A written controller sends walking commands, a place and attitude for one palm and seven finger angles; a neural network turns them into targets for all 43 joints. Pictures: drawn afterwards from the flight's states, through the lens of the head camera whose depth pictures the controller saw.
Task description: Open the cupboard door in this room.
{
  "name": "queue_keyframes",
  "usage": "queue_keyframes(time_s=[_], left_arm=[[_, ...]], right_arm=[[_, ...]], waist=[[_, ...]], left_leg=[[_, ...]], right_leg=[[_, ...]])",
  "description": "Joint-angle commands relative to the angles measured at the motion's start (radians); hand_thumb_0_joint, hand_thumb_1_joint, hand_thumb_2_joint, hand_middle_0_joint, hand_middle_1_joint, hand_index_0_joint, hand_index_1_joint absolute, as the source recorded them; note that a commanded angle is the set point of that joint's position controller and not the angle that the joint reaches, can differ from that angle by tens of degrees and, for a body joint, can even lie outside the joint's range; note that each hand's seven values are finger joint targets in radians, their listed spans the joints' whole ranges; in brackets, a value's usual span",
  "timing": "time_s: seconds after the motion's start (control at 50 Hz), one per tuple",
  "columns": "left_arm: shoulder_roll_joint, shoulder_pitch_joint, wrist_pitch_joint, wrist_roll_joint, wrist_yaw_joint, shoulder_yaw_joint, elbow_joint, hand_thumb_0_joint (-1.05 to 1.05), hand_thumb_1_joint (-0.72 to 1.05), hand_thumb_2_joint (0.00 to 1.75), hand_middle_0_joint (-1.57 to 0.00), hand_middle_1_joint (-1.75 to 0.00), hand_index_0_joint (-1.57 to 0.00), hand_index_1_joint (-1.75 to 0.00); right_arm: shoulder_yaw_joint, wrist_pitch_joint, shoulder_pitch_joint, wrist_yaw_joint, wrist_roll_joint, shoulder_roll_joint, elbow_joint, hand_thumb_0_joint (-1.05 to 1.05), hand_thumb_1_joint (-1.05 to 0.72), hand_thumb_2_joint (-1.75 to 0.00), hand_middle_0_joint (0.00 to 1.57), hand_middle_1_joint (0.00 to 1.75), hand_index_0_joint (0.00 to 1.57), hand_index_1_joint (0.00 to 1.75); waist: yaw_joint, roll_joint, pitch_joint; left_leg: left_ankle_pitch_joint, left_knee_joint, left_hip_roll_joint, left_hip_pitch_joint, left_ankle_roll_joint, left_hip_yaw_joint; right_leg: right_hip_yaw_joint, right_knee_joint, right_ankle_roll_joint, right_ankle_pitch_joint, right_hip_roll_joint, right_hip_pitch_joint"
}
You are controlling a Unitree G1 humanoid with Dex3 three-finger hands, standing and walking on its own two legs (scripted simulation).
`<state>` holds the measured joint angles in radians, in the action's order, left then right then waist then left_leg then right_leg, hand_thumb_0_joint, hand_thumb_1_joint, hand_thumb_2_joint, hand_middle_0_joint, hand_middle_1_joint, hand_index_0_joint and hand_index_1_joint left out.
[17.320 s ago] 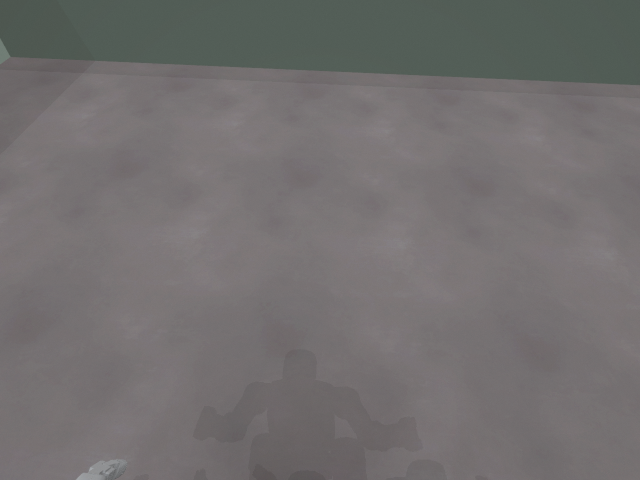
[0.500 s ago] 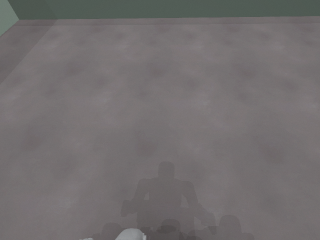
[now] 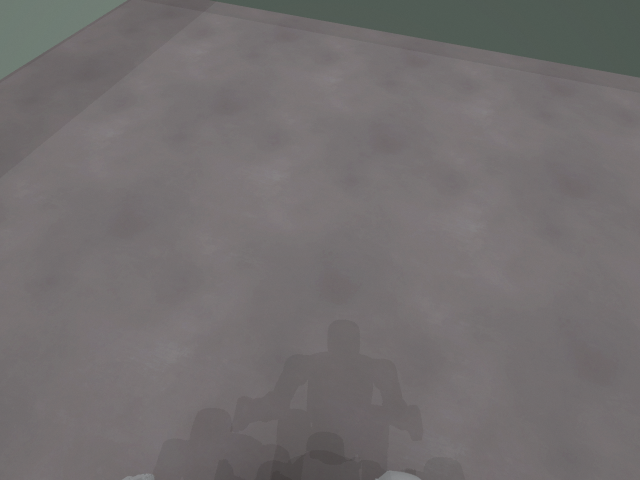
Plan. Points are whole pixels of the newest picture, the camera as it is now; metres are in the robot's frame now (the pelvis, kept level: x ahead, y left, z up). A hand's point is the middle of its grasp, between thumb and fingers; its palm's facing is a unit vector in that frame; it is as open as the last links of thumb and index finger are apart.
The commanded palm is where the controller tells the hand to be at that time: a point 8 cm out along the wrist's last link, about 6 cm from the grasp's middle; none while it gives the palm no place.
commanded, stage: turn or walk to find it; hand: left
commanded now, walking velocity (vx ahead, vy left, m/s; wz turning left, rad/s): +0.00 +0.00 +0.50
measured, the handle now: out of the picture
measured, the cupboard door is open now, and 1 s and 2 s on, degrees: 0 0 0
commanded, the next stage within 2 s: none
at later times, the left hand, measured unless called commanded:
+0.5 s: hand out of the picture -0.03 +0.16 -0.16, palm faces +0.29 -0.92 -0.25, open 7.4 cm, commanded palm none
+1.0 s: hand out of the picture -0.03 +0.21 -0.16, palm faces +0.49 -0.83 -0.25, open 7.4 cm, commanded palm none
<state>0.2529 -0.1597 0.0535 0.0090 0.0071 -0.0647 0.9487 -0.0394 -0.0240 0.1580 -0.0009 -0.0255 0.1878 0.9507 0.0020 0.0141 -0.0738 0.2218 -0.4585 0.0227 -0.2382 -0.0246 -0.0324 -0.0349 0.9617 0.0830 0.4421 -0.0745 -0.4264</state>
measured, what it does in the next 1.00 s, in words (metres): steps on the spot, turning left: right foot, then left foot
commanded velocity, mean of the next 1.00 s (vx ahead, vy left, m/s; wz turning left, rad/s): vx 0.00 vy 0.00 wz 0.50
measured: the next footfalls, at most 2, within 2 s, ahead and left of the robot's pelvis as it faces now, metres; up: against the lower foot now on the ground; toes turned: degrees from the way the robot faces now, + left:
right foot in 0.14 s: +0.04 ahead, -0.14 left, +0.00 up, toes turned +1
left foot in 0.62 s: -0.05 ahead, +0.10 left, +0.00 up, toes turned +24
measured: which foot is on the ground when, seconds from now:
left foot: down 0.00-0.14, up 0.16-0.60, down 0.62-1.00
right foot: up 0.00-0.12, down 0.14-0.62, up 0.64-1.00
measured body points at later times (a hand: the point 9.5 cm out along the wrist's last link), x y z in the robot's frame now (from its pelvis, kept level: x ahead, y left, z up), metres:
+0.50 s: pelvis -0.02 -0.04 +0.00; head +0.02 -0.05 +0.44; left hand -0.04 +0.21 -0.14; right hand +0.10 -0.28 -0.16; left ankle -0.09 +0.10 -0.69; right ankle +0.00 -0.14 -0.74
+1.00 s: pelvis -0.03 -0.03 +0.00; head +0.00 -0.01 +0.44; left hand -0.06 +0.26 -0.14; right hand +0.15 -0.21 -0.15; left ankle -0.09 +0.08 -0.74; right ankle +0.03 -0.15 -0.71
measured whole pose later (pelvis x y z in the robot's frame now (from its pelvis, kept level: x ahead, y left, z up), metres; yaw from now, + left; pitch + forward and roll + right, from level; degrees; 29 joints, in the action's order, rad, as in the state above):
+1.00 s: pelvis -0.03 -0.03 +0.00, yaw +30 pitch +0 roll +0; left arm 0.24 -0.11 0.04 0.00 0.00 -0.05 0.90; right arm -0.05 -0.04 0.17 0.00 -0.03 0.21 0.94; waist -0.02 0.00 -0.08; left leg 0.25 -0.49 0.03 -0.25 -0.01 -0.09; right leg -0.03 0.80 0.08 0.43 -0.05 -0.38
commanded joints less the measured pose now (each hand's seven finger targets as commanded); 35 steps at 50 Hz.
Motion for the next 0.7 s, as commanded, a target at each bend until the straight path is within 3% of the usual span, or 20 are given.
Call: queue_keyframes(time_s=[0.0, 0.04, 0.08, 0.1, 0.12, 0.14, 0.16, 0.2, 0.22, 0.26, 0.36, 0.46, 0.5, 0.54, 0.56, 0.58, 0.6, 0.62, 0.64, 0.68], left_arm=[[0.057, 0.029, -0.026, -0.002, 0.010, -0.006, -0.096, 0.00, 0.90, 0.90, -0.20, -0.30, -0.20, -0.30], [0.058, -0.004, -0.031, -0.005, 0.012, -0.006, -0.095, 0.00, 0.90, 0.90, -0.20, -0.30, -0.20, -0.30], [0.072, -0.092, -0.043, -0.005, 0.014, -0.011, -0.078, 0.00, 0.90, 0.90, -0.20, -0.30, -0.20, -0.30], [0.112, -0.125, -0.053, 0.001, 0.019, -0.020, -0.073, 0.00, 0.90, 0.90, -0.20, -0.30, -0.20, -0.30], [0.203, -0.138, -0.063, 0.018, 0.027, -0.037, -0.080, 0.00, 0.90, 0.90, -0.20, -0.30, -0.20, -0.30], [0.228, -0.125, -0.055, 0.014, 0.025, -0.033, -0.101, 0.00, 0.90, 0.90, -0.20, -0.30, -0.20, -0.30], [0.196, -0.091, -0.058, 0.009, 0.033, -0.043, -0.110, 0.00, 0.90, 0.90, -0.20, -0.30, -0.20, -0.30], [0.135, 0.014, -0.059, 0.008, 0.028, -0.022, -0.131, 0.00, 0.90, 0.90, -0.20, -0.30, -0.20, -0.30], [0.111, 0.029, -0.064, 0.007, 0.025, -0.013, -0.138, 0.00, 0.90, 0.90, -0.20, -0.30, -0.20, -0.30], [0.101, 0.011, -0.070, 0.009, 0.028, -0.012, -0.130, 0.00, 0.90, 0.90, -0.20, -0.30, -0.20, -0.30], [0.138, -0.090, -0.064, 0.017, 0.025, -0.022, -0.087, 0.00, 0.90, 0.90, -0.20, -0.30, -0.20, -0.30], [0.174, -0.143, -0.058, 0.021, 0.021, -0.031, -0.053, 0.00, 0.90, 0.90, -0.20, -0.30, -0.20, -0.30], [0.187, -0.138, -0.053, 0.021, 0.021, -0.037, -0.048, 0.00, 0.90, 0.90, -0.20, -0.30, -0.20, -0.30], [0.189, -0.119, -0.048, 0.015, 0.019, -0.039, -0.042, 0.00, 0.90, 0.90, -0.20, -0.30, -0.20, -0.30], [0.175, -0.105, -0.043, 0.007, 0.016, -0.038, -0.043, 0.00, 0.90, 0.90, -0.20, -0.30, -0.20, -0.30], [0.127, -0.123, -0.035, 0.000, 0.012, -0.033, -0.066, 0.00, 0.90, 0.90, -0.20, -0.30, -0.20, -0.30], [0.069, -0.079, -0.030, 0.002, 0.008, -0.009, -0.104, 0.00, 0.90, 0.90, -0.20, -0.30, -0.20, -0.30], [0.085, -0.001, -0.015, 0.009, 0.019, -0.007, -0.110, 0.00, 0.90, 0.90, -0.20, -0.30, -0.20, -0.30], [0.084, 0.035, -0.014, 0.003, 0.016, -0.013, -0.105, 0.00, 0.90, 0.90, -0.20, -0.30, -0.20, -0.30], [0.088, 0.005, -0.020, 0.004, 0.003, -0.018, -0.074, 0.00, 0.90, 0.90, -0.20, -0.30, -0.20, -0.30]], right_arm=[[-0.070, 0.005, 0.046, -0.008, -0.001, 0.227, -0.059, 0.00, -0.90, -0.90, 0.20, 0.30, 0.20, 0.30], [-0.073, 0.000, 0.028, -0.006, -0.003, 0.228, -0.069, 0.00, -0.90, -0.90, 0.20, 0.30, 0.20, 0.30], [-0.075, -0.003, -0.002, -0.004, 0.004, 0.218, -0.081, 0.00, -0.90, -0.90, 0.20, 0.30, 0.20, 0.30], [-0.072, -0.002, 0.006, 0.000, 0.012, 0.180, -0.088, 0.00, -0.90, -0.90, 0.20, 0.30, 0.20, 0.30], [-0.060, 0.000, 0.025, 0.007, 0.019, 0.116, -0.109, 0.00, -0.90, -0.90, 0.20, 0.30, 0.20, 0.30], [-0.069, -0.005, -0.003, 0.006, 0.009, 0.135, -0.126, 0.00, -0.90, -0.90, 0.20, 0.30, 0.20, 0.30], [-0.074, -0.023, -0.014, 0.004, 0.004, 0.153, -0.119, 0.00, -0.90, -0.90, 0.20, 0.30, 0.20, 0.30], [-0.076, -0.031, 0.025, 0.017, 0.000, 0.146, -0.071, 0.00, -0.90, -0.90, 0.20, 0.30, 0.20, 0.30], [-0.070, -0.032, 0.054, 0.022, -0.001, 0.136, -0.054, 0.00, -0.90, -0.90, 0.20, 0.30, 0.20, 0.30], [-0.067, -0.034, 0.066, 0.025, 0.004, 0.130, -0.044, 0.00, -0.90, -0.90, 0.20, 0.30, 0.20, 0.30], [-0.054, -0.035, -0.021, 0.024, 0.008, 0.117, -0.061, 0.00, -0.90, -0.90, 0.20, 0.30, 0.20, 0.30], [-0.035, -0.020, -0.070, 0.020, 0.018, 0.107, -0.072, 0.00, -0.90, -0.90, 0.20, 0.30, 0.20, 0.30], [-0.031, -0.012, -0.053, 0.017, 0.020, 0.109, -0.072, 0.00, -0.90, -0.90, 0.20, 0.30, 0.20, 0.30], [-0.033, -0.003, -0.005, 0.015, 0.019, 0.119, -0.059, 0.00, -0.90, -0.90, 0.20, 0.30, 0.20, 0.30], [-0.038, 0.004, 0.035, 0.018, 0.017, 0.143, -0.049, 0.00, -0.90, -0.90, 0.20, 0.30, 0.20, 0.30], [-0.060, 0.016, 0.071, 0.015, 0.009, 0.239, -0.051, 0.00, -0.90, -0.90, 0.20, 0.30, 0.20, 0.30], [-0.079, 0.009, 0.115, 0.010, 0.010, 0.322, -0.043, 0.00, -0.90, -0.90, 0.20, 0.30, 0.20, 0.30], [-0.079, 0.008, 0.152, -0.001, 0.008, 0.311, -0.017, 0.00, -0.90, -0.90, 0.20, 0.30, 0.20, 0.30], [-0.075, 0.005, 0.112, -0.011, 0.006, 0.285, -0.021, 0.00, -0.90, -0.90, 0.20, 0.30, 0.20, 0.30], [-0.056, 0.011, 0.013, -0.015, 0.004, 0.237, -0.052, 0.00, -0.90, -0.90, 0.20, 0.30, 0.20, 0.30]], waist=[[-0.035, -0.186, 0.102], [-0.018, -0.183, 0.113], [0.028, -0.161, 0.139], [0.041, -0.053, 0.152], [0.045, 0.227, 0.148], [0.053, 0.234, 0.102], [0.042, 0.253, 0.084], [-0.017, 0.118, 0.012], [-0.030, 0.110, 0.021], [-0.026, 0.142, 0.034], [0.026, 0.145, 0.036], [0.055, 0.188, 0.093], [0.046, 0.196, 0.119], [0.013, 0.174, 0.141], [-0.017, 0.097, 0.159], [-0.035, -0.135, 0.190], [-0.060, -0.334, 0.158], [-0.096, -0.310, 0.156], [-0.077, -0.283, 0.107], [-0.025, -0.188, 0.064]], left_leg=[[-0.382, 0.097, -0.242, 0.090, -0.143, -0.273], [-0.386, 0.070, -0.224, 0.044, -0.135, -0.304], [-0.304, -0.002, -0.179, -0.042, -0.093, -0.290], [-0.157, -0.083, -0.120, -0.153, -0.042, -0.253], [0.157, -0.292, 0.025, -0.348, 0.037, -0.082], [0.367, -0.500, 0.041, -0.349, 0.050, -0.050], [0.354, -0.642, 0.010, -0.339, 0.045, -0.086], [0.218, -0.778, -0.026, -0.343, 0.056, -0.069], [0.167, -0.796, -0.032, -0.337, 0.068, -0.048], [0.136, -0.789, -0.046, -0.324, 0.085, -0.024], [0.209, -0.597, -0.056, -0.285, 0.100, 0.030], [0.264, -0.375, -0.050, -0.209, 0.087, 0.084], [0.248, -0.272, -0.045, -0.153, 0.076, 0.107], [0.110, -0.088, -0.038, -0.027, 0.065, 0.132], [-0.029, 0.055, -0.059, 0.101, 0.052, 0.108], [-0.252, 0.112, -0.245, 0.270, -0.026, -0.137], [-0.585, 0.115, -0.440, 0.301, -0.146, -0.331], [-0.525, 0.120, -0.432, 0.223, -0.173, -0.317], [-0.477, 0.114, -0.384, 0.180, -0.176, -0.296], [-0.478, 0.104, -0.300, 0.133, -0.142, -0.192]], right_leg=[[0.004, -0.132, -0.002, 0.014, 0.017, 0.008], [-0.006, -0.257, -0.011, -0.016, 0.041, 0.094], [-0.018, -0.477, -0.015, -0.176, 0.042, 0.256], [0.042, -0.608, -0.031, -0.239, -0.027, 0.394], [0.315, -0.678, -0.126, -0.249, -0.289, 0.487], [0.366, -0.697, -0.220, -0.314, -0.419, 0.337], [0.375, -0.718, -0.241, -0.267, -0.404, 0.245], [0.196, -0.688, -0.208, -0.254, -0.292, 0.189], [0.116, -0.664, -0.188, -0.323, -0.250, 0.205], [0.053, -0.653, -0.183, -0.402, -0.243, 0.230], [0.029, -0.634, -0.207, -0.477, -0.275, 0.297], [0.001, -0.565, -0.225, -0.648, -0.296, 0.378], [-0.013, -0.527, -0.220, -0.676, -0.303, 0.384], [-0.064, -0.453, -0.168, -0.635, -0.287, 0.334], [-0.106, -0.358, -0.119, -0.550, -0.259, 0.252], [-0.164, -0.173, -0.044, -0.264, -0.154, 0.032], [-0.140, -0.002, 0.002, 0.227, -0.064, -0.156], [-0.041, 0.096, -0.004, 0.216, -0.066, -0.141], [-0.011, 0.146, -0.006, 0.156, -0.060, -0.170], [0.000, 0.167, 0.001, 0.030, -0.058, -0.149]])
